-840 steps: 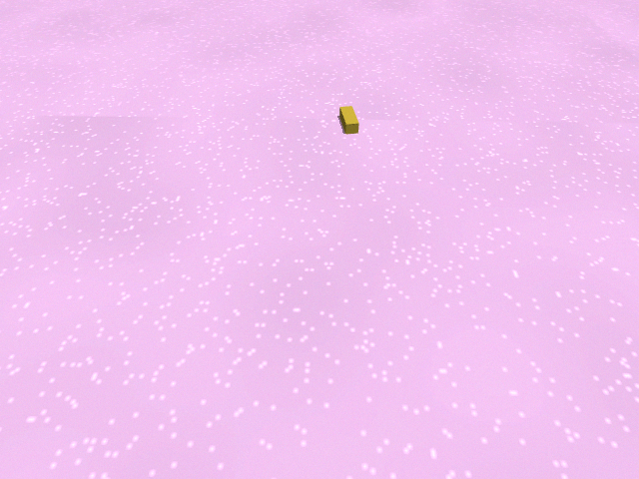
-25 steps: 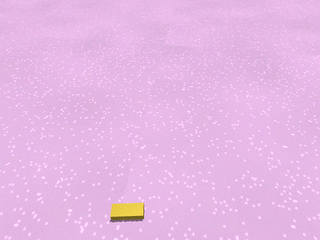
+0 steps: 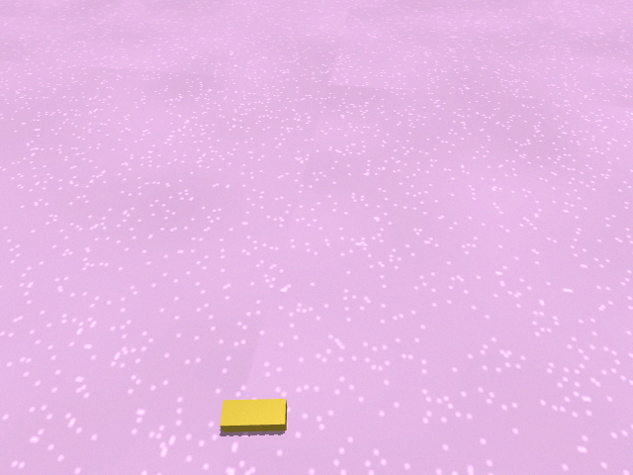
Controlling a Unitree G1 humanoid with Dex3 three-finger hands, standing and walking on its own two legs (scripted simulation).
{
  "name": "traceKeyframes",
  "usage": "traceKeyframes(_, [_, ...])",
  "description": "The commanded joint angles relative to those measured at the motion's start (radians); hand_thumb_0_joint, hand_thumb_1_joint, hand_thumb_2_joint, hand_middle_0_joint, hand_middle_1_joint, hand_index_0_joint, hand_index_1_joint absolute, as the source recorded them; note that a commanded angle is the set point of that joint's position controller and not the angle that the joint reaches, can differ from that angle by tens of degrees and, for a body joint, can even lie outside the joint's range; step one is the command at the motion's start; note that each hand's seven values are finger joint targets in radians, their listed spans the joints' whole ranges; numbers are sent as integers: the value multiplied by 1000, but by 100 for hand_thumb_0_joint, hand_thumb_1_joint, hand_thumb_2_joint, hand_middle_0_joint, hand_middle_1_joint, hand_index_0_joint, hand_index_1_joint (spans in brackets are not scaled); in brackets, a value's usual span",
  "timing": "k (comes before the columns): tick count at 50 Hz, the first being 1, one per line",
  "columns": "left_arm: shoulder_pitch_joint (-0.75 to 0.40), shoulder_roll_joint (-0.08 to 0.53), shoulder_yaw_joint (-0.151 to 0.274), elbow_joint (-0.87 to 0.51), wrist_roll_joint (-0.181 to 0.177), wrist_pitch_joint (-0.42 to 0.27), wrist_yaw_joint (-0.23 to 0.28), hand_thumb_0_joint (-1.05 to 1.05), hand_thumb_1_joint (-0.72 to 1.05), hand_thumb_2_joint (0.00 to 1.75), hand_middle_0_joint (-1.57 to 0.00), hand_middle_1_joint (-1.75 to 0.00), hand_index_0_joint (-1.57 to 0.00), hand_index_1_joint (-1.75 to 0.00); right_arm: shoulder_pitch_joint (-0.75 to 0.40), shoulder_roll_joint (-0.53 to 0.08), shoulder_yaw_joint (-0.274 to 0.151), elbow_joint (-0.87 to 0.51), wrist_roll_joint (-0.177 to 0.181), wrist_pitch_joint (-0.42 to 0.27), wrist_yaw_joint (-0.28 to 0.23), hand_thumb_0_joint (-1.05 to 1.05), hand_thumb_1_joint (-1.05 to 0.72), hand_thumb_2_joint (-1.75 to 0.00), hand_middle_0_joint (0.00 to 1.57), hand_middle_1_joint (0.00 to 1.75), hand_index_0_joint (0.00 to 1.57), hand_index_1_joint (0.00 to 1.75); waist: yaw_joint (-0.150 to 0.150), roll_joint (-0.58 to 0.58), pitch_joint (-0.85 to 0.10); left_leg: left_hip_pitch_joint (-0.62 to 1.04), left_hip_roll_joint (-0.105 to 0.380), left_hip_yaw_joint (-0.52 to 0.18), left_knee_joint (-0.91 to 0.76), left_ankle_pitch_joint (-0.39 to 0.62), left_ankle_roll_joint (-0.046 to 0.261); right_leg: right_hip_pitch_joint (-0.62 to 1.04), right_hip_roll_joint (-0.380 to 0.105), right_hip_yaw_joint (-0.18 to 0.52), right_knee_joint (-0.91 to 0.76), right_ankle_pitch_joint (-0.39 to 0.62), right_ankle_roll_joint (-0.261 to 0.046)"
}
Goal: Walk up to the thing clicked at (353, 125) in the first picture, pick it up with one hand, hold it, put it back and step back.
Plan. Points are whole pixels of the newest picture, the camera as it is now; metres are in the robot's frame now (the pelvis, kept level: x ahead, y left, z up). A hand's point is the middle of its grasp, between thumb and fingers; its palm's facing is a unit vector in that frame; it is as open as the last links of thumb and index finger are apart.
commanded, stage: stand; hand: left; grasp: from above
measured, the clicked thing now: (254, 415) +0.44 +0.19 -0.75
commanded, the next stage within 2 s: rise first in 0.24 s
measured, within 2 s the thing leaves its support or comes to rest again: neither
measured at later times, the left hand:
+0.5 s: hand out of the picture +0.12 +0.25 -0.16, palm faces +0.04 -0.94 -0.33, open 7.8 cm
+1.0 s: hand out of the picture +0.12 +0.26 -0.22, palm faces -0.11 -0.90 -0.43, open 13.8 cm
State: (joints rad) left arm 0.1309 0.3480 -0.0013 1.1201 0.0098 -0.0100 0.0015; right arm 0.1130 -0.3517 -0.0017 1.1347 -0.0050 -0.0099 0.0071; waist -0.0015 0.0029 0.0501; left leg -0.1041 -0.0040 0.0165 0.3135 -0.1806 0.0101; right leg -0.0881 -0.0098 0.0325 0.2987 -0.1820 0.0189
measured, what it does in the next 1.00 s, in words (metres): lowers itself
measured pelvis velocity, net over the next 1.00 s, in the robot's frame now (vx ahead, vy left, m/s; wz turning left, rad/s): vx -0.01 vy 0.00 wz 0.02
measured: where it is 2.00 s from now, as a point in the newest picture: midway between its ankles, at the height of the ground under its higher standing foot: outside the picture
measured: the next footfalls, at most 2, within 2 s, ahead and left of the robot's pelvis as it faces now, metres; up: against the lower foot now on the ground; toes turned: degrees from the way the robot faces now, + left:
none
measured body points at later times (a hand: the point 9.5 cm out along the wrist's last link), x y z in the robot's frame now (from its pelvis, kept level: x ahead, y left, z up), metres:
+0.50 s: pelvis -0.01 +0.00 -0.01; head +0.04 +0.00 +0.43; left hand +0.12 +0.30 -0.14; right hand +0.09 -0.28 -0.14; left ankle -0.01 +0.11 -0.75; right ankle -0.01 -0.13 -0.75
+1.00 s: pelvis -0.01 +0.00 -0.08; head +0.08 +0.01 +0.36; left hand +0.13 +0.30 -0.19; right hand +0.15 -0.25 -0.18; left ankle -0.01 +0.11 -0.75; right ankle -0.01 -0.13 -0.75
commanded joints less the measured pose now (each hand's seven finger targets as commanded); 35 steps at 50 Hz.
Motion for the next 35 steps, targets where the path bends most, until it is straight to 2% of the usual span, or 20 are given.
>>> traceKeyframes(1, [-25, 216, 37, -53, -1, -22, 12, 0, 90, 90, -20, -30, -20, -30, -37, -219, -42, -64, -2, -23, -14, 0, -90, -90, 20, 30, 20, 30, 0, 0, -78, 43, 136, -108, -37, 182, 18, -3, -120, 74, -33, 167, -41])
traceKeyframes(8, [-28, 214, 38, -57, 0, -23, 13, 0, 90, 90, -20, -30, -20, -30, -33, -216, -40, -66, -2, -23, -15, 0, -90, -90, 20, 30, 20, 30, 1, -2, -79, 35, 136, -106, -34, 192, 21, 8, -123, 74, -32, 188, -39])
traceKeyframes(16, [-27, 217, 38, -56, 2, -21, 13, 0, 90, 90, -20, -30, -20, -30, -37, -219, -41, -68, -2, -22, -15, 0, -90, -90, 20, 30, 20, 30, -1, -1, -76, 37, 136, -110, -40, 175, 19, 1, -120, 71, -31, 166, -39])
traceKeyframes(17, [-25, 216, 36, -54, 0, -22, 13, 0, 86, 90, -18, -38, -20, -38, -35, -216, -39, -67, -2, -23, -14, 0, -92, -91, 20, 30, 20, 30, -1, -8, -71, 33, 135, -111, -43, 179, 18, -2, -120, 70, -32, 167, -37])
traceKeyframes(18, [-376, 49, 42, -405, -50, -118, 29, 0, 81, 91, -24, -46, -22, -46, -15, -42, 10, -351, 64, -73, -33, 0, -97, -92, 20, 30, 20, 30, -112, -16, 3, -112, 7, 10, 35, 22, 5, -238, 17, -38, 46, 70, -26])
traceKeyframes(19, [-548, 114, 70, -362, -48, -112, 34, 0, 73, 91, -22, -54, -19, -54, 33, -79, -2, -301, 63, -73, -44, 0, -91, -91, 20, 30, 20, 30, -82, -24, -63, -107, 0, 8, 62, -4, 7, -193, 12, -40, 61, 39, -25])
traceKeyframes(20, [-308, 187, 116, -159, -26, -72, 35, 0, 65, 91, -18, -62, -17, -62, 80, -106, -19, -293, 69, -62, -54, 0, -90, -90, 20, 30, 20, 30, -60, -32, -23, -137, 2, 11, 72, -9, 4, -202, 20, -50, 67, 12, -31])
traceKeyframes(21, [-253, 189, 128, -64, -1, -46, 15, 0, 57, 90, -15, -70, -15, -70, 93, -110, -35, -313, 56, -56, -52, 0, -90, -90, 20, 30, 20, 30, -52, -40, -55, -184, -7, 10, 130, -11, 7, -235, 19, -48, 108, -5, -36])
traceKeyframes(22, [-335, 239, 153, -101, 20, -45, -1, 0, 49, 95, -10, -78, -10, -78, 102, -108, -43, -337, 52, -58, -54, 0, -90, -90, 20, 30, 20, 30, -45, -40, -107, -209, -6, 6, 174, 8, 10, -260, 17, -47, 153, 14, -38])
traceKeyframes(23, [-327, 266, 183, -114, 49, -52, -13, 0, 41, 94, -9, -86, -11, -86, 108, -109, -63, -365, 34, -67, -55, 0, -92, -91, 20, 30, 20, 30, -28, -41, -194, -222, -9, 3, 223, 32, 9, -253, 13, -40, 200, 47, -35])
traceKeyframes(24, [-181, 259, 210, -78, 80, -41, -22, 0, 33, 94, -9, -94, -11, -94, 144, -103, -78, -377, 23, -69, -49, 0, -93, -91, 20, 30, 20, 30, 6, 4, -259, -245, -17, 1, 259, 66, 2, -239, 10, -41, 244, 74, -40])
traceKeyframes(25, [-104, 229, 206, -95, 88, -31, -31, 0, 25, 96, -5, -102, -9, -99, 150, -94, -79, -412, 23, -70, -42, 0, -95, -91, 20, 30, 20, 30, 27, 37, -293, -261, -21, -4, 275, 75, -5, -237, 14, -41, 271, 69, -46])
traceKeyframes(26, [-94, 233, 214, -168, 97, -22, -32, 0, 17, 98, -4, -105, -7, -103, 141, -93, -82, -448, 25, -71, -41, 0, -94, -91, 20, 30, 20, 30, 43, 82, -325, -252, -23, -5, 277, 95, -12, -234, 17, -42, 282, 75, -50])
traceKeyframes(28, [-50, 190, 189, -197, 113, 26, -29, 0, 1, 100, -4, -108, -6, -105, 119, -83, -82, -493, 35, -70, -41, 0, -93, -91, 20, 30, 20, 30, 33, 59, -276, -280, -18, -12, 256, 75, -15, -246, 27, -50, 269, 44, -49])
traceKeyframes(29, [-76, 189, 180, -240, 124, 53, -29, 0, -7, 101, -3, -107, -5, -106, 106, -86, -83, -519, 39, -67, -41, 0, -92, -90, 20, 30, 20, 30, 15, 45, -292, -280, -19, -15, 266, 71, -10, -256, 28, -50, 270, 45, -49])
traceKeyframes(30, [-36, 189, 194, -207, 129, 85, -27, 0, -15, 100, -4, -108, -6, -106, 98, -88, -82, -537, 39, -65, -39, 0, -92, -91, 20, 30, 20, 30, 12, 21, -261, -312, -14, -18, 282, 51, -8, -281, 30, -54, 283, 21, -46])
traceKeyframes(31, [-81, 171, 171, -279, 132, 100, -26, 0, -23, 101, -5, -106, -5, -106, 93, -77, -78, -556, 38, -69, -37, 0, -92, -91, 20, 30, 20, 30, 4, 14, -245, -338, -8, -21, 302, 34, -8, -323, 34, -57, 304, -1, -45])
traceKeyframes(32, [-126, 191, 178, -346, 140, 107, -21, 0, -31, 100, -6, -107, -6, -107, 84, -73, -76, -575, 37, -72, -36, 0, -91, -90, 20, 30, 20, 30, 0, 25, -262, -347, -7, -21, 327, 11, -7, -353, 33, -58, 324, -24, -45])
traceKeyframes(34, [-58, 160, 183, -315, 146, 132, -14, 0, -47, 99, -6, -108, -6, -108, 108, -69, -76, -584, 36, -83, -35, 0, -90, -90, 20, 30, 20, 30, -13, -16, -251, -398, -3, -21, 375, -24, -2, -404, 37, -61, 367, -59, -42])
traceKeyframes(35, [-81, 161, 180, -373, 147, 131, -14, 0, -50, 99, -6, -108, -6, -108, 114, -65, -76, -592, 35, -91, -34, 0, -89, -90, 20, 30, 20, 30, -13, 9, -242, -434, -4, -21, 403, -50, -2, -444, 35, -59, 398, -80, -43])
